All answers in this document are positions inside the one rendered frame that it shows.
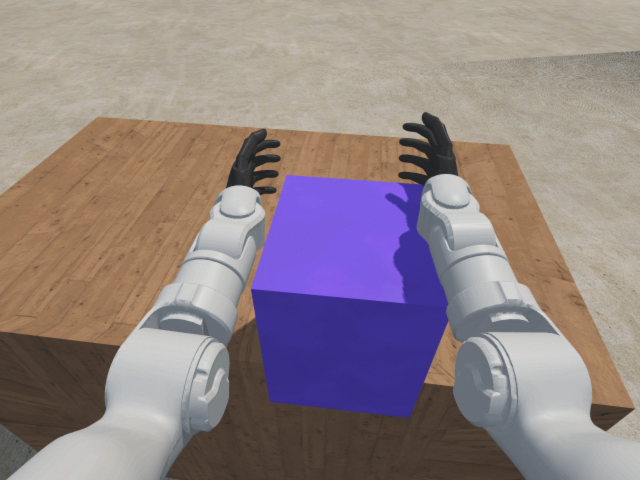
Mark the right robot forearm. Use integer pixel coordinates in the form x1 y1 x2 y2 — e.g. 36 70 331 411
417 174 592 404

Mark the left robot forearm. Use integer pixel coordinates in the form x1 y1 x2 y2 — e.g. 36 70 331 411
105 185 265 406

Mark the left robot upper arm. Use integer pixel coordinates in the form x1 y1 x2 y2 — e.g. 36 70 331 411
7 328 229 480

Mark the pedestal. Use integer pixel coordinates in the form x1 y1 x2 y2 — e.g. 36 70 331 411
0 117 635 480

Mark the robot right hand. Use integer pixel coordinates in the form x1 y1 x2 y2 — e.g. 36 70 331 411
398 112 458 187

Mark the carton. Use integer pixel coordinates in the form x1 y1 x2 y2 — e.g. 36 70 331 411
251 175 448 418

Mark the right robot upper arm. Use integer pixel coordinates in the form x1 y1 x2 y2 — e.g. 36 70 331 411
453 332 640 480

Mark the robot left hand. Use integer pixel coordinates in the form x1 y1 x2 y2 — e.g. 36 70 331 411
226 129 281 195

